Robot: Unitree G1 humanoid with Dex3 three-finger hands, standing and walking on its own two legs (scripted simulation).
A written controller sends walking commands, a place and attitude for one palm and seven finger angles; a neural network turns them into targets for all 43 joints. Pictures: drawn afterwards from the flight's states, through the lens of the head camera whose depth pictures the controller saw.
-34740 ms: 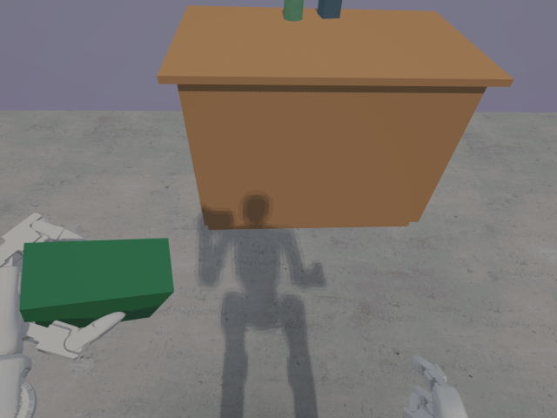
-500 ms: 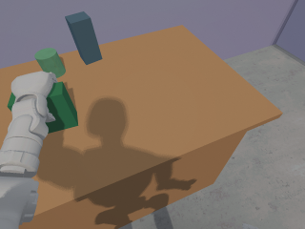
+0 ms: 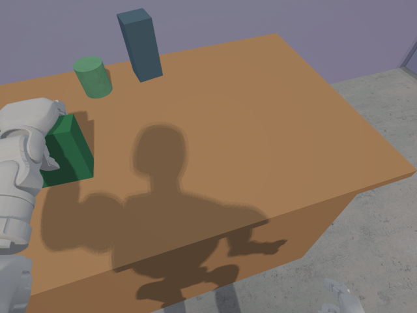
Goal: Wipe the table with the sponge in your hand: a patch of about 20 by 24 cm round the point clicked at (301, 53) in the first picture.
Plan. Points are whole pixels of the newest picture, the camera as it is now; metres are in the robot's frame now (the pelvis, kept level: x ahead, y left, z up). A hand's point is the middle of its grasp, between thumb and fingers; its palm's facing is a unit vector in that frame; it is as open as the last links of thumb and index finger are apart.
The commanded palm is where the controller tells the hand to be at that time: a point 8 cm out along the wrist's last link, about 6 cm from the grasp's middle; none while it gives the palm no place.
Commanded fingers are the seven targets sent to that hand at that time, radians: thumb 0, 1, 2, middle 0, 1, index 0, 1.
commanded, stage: wipe back along the first lane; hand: left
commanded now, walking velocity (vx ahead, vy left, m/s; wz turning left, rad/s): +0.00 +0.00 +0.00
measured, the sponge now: (54, 160) +0.37 +0.36 +0.07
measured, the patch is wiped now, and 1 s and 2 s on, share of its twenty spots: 1.00 1.00 1.00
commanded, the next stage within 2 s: lift the sponge slowly off the table in 1.54 s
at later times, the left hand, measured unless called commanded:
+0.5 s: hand (41, 161) +0.33 +0.34 +0.12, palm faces -0.03 -0.03 -1.00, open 10.0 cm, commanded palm +0.30 +0.33 +0.15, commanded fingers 0.00 0.10 1.30 -1.20 -1.60 -1.20 -1.60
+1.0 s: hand (44, 181) +0.29 +0.31 +0.12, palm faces +0.02 -0.03 -1.00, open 10.1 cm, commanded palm +0.25 +0.30 +0.14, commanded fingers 0.00 0.10 1.30 -1.20 -1.60 -1.20 -1.60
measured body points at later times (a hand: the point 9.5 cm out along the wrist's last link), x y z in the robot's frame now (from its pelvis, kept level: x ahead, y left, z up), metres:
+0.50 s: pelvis -0.01 +0.00 +0.00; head +0.00 -0.02 +0.45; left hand +0.33 +0.33 +0.17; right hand +0.16 -0.24 -0.11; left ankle -0.06 +0.09 -0.74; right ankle +0.00 -0.13 -0.74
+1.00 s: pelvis -0.01 -0.01 +0.00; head -0.01 -0.04 +0.45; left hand +0.28 +0.31 +0.17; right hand +0.19 -0.24 -0.11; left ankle -0.06 +0.09 -0.74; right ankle +0.00 -0.13 -0.74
